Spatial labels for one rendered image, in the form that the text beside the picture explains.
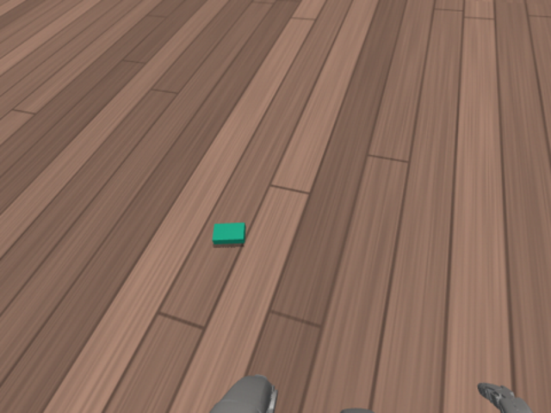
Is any small box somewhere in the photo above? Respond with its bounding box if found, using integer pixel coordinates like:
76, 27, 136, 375
213, 223, 246, 244

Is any right robot hand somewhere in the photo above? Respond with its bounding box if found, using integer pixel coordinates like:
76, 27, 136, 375
478, 383, 533, 413

